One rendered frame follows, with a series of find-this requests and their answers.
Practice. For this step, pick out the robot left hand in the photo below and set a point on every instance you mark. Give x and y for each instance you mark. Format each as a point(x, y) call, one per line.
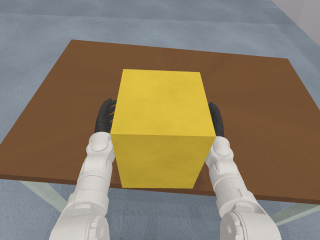
point(103, 123)

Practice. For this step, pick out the robot right hand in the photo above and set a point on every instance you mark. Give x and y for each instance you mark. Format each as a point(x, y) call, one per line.
point(216, 119)

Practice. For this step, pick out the carton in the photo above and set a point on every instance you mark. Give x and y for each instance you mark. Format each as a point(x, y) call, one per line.
point(162, 129)

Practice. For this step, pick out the table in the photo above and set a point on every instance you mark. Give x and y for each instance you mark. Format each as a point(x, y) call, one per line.
point(269, 118)

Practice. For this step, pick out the robot right forearm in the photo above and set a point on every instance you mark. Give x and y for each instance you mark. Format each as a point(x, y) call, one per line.
point(227, 183)

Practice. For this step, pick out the left robot upper arm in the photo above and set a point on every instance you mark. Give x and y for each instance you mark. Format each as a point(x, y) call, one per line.
point(91, 226)

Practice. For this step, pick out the robot left forearm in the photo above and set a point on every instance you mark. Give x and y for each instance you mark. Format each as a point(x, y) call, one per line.
point(91, 191)

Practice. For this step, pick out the right robot upper arm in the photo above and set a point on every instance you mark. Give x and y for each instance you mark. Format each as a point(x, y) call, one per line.
point(242, 225)

